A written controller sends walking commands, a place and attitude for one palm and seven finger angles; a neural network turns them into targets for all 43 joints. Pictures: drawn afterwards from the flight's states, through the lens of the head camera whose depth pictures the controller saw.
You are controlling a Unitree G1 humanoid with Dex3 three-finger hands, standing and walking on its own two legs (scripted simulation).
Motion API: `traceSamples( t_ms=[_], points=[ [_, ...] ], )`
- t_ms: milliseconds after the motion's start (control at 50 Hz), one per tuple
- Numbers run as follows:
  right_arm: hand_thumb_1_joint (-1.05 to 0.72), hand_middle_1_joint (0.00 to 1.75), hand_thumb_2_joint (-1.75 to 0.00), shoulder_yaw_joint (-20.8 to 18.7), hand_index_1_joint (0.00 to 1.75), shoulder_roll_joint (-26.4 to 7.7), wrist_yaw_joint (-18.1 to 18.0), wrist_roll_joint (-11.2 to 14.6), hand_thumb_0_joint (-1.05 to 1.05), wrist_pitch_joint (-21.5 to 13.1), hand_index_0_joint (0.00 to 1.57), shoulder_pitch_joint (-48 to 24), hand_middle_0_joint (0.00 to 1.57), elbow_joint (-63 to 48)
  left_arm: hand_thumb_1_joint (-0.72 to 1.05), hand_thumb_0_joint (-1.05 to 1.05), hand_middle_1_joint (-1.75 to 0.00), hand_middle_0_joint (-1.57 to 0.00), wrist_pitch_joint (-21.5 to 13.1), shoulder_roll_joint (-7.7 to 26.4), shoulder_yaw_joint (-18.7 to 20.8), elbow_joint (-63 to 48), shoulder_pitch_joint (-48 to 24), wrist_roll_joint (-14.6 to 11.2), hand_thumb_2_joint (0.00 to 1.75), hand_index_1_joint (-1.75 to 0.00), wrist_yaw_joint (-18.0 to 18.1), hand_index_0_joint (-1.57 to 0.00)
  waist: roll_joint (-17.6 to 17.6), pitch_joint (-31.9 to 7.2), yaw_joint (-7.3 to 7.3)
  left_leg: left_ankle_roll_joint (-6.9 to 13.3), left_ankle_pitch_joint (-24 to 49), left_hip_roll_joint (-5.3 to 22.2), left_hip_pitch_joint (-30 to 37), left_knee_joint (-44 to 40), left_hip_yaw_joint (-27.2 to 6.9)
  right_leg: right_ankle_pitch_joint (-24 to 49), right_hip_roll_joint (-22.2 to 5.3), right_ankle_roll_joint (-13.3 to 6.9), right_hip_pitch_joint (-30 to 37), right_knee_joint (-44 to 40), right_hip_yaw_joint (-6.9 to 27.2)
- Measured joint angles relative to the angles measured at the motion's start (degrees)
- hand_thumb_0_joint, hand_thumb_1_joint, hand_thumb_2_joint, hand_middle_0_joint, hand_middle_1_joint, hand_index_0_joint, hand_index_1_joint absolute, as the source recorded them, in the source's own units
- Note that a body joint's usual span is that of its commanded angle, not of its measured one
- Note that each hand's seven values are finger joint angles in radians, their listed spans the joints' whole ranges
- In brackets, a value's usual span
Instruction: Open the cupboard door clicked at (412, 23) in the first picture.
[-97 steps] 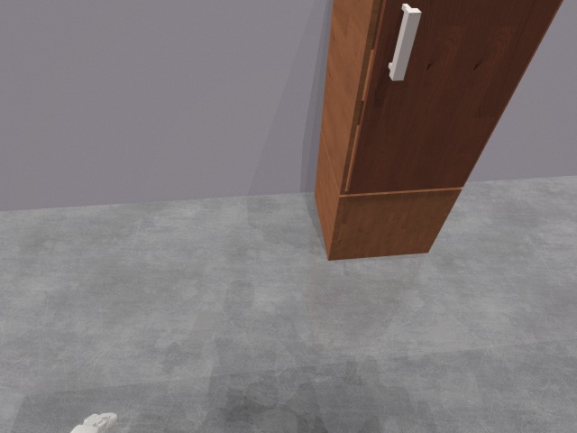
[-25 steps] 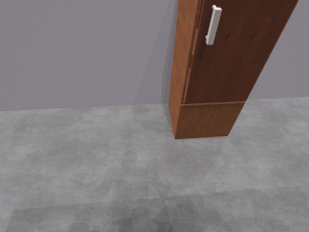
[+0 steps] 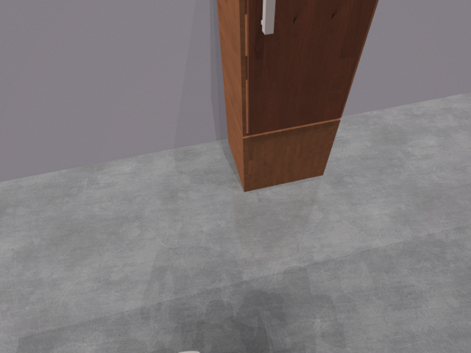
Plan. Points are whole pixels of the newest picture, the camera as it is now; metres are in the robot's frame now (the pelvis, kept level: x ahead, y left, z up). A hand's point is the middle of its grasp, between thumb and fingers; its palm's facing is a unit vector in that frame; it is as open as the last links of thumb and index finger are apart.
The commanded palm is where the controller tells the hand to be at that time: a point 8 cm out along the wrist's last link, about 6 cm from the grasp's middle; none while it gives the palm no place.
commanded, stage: walk to a spot facing it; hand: left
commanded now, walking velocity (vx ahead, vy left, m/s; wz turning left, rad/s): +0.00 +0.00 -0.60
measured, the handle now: (266, 1) +0.93 -0.01 +0.17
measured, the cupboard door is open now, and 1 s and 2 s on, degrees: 0 0 0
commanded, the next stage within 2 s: none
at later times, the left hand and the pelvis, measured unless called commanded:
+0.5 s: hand out of the picture +0.09 +0.25 -0.16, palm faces -0.18 -0.96 -0.24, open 7.4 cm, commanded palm none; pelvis -0.02 +0.05 +0.01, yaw -15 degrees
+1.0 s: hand (178, 336) +0.17 +0.14 -0.14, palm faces -0.54 -0.80 -0.26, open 7.4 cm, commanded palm none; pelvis -0.04 +0.03 +0.01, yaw -33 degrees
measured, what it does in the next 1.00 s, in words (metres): steps on the spot, turning right: left foot, then right foot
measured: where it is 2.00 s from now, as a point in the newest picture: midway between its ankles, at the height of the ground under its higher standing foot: outside the picture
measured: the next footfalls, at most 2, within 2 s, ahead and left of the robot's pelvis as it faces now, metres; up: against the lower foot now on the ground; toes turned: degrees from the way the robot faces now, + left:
left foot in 0.46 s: +0.02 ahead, +0.16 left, +0.00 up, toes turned -13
right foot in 0.84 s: -0.06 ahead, -0.09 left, +0.00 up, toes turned -32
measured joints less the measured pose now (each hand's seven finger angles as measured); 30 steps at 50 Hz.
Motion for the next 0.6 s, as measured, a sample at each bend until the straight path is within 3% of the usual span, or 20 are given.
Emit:
traceSamples(
  t_ms=[60, 140, 300, 420, 460, 480, 540, 600],
  points=[
    [-0.91, 0.30, -0.89, -0.60, 0.30, 0.03, 0.03, 0.14, 0.01, 1.25, 0.20, 0.14, 0.20, 0.22, 0.91, 0.01, -0.30, -0.20, -0.47, -1.73, -0.13, -0.86, 0.76, -0.16, 0.90, -0.29, 0.52, -0.20, 0.68, 0.17, 0.09, -0.41, -2.58, -1.61, -6.84, 14.54, -4.70, -0.23, 1.11, -1.79, 0.15, -2.15, 0.21],
    [-0.91, 0.30, -0.90, -0.98, 0.30, 0.14, 0.11, -0.07, 0.01, 0.95, 0.20, 0.06, 0.20, -0.15, 0.91, 0.01, -0.30, -0.20, -0.47, -2.82, -0.08, -1.01, 1.71, -0.31, 0.90, -0.30, 0.74, -0.20, -0.06, -0.26, 0.14, -1.48, 1.50, -1.90, -10.49, 19.31, -5.82, 3.99, 1.93, -1.91, 1.18, -8.34, 2.35],
    [-0.91, 0.30, -0.90, -1.35, 0.30, -0.04, -0.50, 0.13, 0.01, 0.47, 0.20, -0.87, 0.20, -1.72, 0.91, 0.01, -0.30, -0.21, -0.33, -1.87, 1.04, -1.30, 1.94, -0.03, 0.90, -0.30, 0.65, -0.20, -1.96, -2.08, 0.68, -2.04, 0.75, -2.36, -7.65, 10.47, -6.65, 8.05, 3.21, -1.15, 0.19, -12.71, 7.57],
    [-0.91, 0.30, -0.90, -0.87, 0.30, 0.29, -0.88, 0.76, 0.01, -0.76, 0.20, -1.42, 0.20, -3.72, 0.91, 0.01, -0.30, -0.21, 0.64, 0.52, 2.07, -2.02, 0.72, 0.13, 0.90, -0.30, 0.69, -0.20, -3.32, -3.32, 1.11, -0.47, 1.32, -4.14, -0.87, -5.40, -6.63, 9.32, 4.64, 0.89, -2.44, -12.01, 11.47],
    [-0.91, 0.30, -0.90, -0.53, 0.30, 0.37, -1.06, 0.63, 0.00, -1.88, 0.20, -0.65, 0.20, -4.68, 0.91, 0.01, -0.30, -0.20, 1.12, 1.45, 2.47, -2.37, 0.37, -0.21, 0.90, -0.30, 0.58, -0.20, -3.35, -3.99, 0.35, 1.47, 3.61, -3.92, 2.08, -12.93, -6.64, 6.52, 5.53, 1.74, -4.82, -8.39, 11.81],
    [-0.91, 0.30, -0.90, -0.31, 0.30, 0.86, -1.09, 0.49, 0.00, -1.97, 0.20, -0.40, 0.20, -4.84, 0.91, 0.01, -0.30, -0.20, 1.41, 2.13, 2.86, -2.31, -0.18, -0.21, 0.90, -0.30, 0.44, -0.20, -4.26, -3.72, 0.19, 2.15, 4.36, -4.22, 1.98, -12.47, -5.89, 1.46, 5.10, 2.41, -6.56, -3.48, 10.89],
    [-0.91, 0.30, -0.90, 0.50, 0.30, 1.92, -1.08, -0.17, 0.00, -1.81, 0.20, 1.06, 0.20, -4.82, 0.91, 0.01, -0.30, -0.20, 1.70, 3.52, 3.95, -2.25, -1.12, 0.36, 0.90, -0.29, -0.35, -0.20, -5.06, -3.24, 0.02, 2.53, 5.80, -3.41, 3.55, -13.21, -3.81, -4.61, 3.81, 4.55, -11.54, 15.16, 6.45],
    [-0.91, 0.30, -0.90, 0.72, 0.30, 2.33, -1.02, -0.48, 0.00, -1.74, 0.20, 2.41, 0.20, -4.48, 0.91, 0.01, -0.30, -0.20, 1.67, 3.94, 4.19, -2.72, -1.46, 0.27, 0.90, -0.29, -0.95, -0.19, -4.48, -2.83, 0.05, 2.56, 6.39, -2.08, 5.34, -14.74, -1.85, -4.95, 1.22, 5.70, -12.52, 23.55, 3.08]
  ],
)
